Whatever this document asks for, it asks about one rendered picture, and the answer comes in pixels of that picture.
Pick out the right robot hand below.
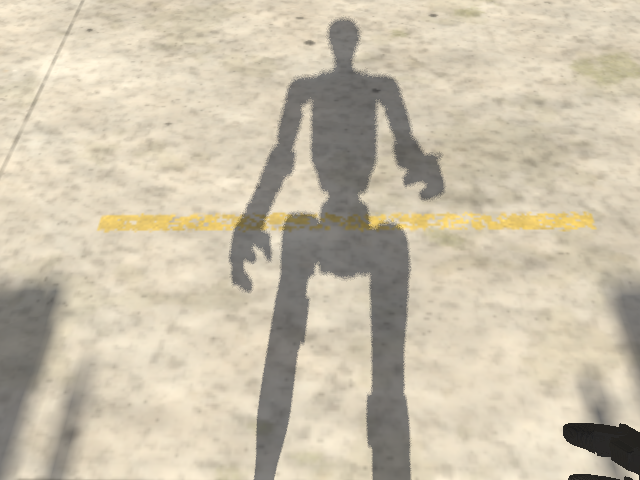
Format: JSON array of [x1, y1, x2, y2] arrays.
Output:
[[563, 423, 640, 480]]

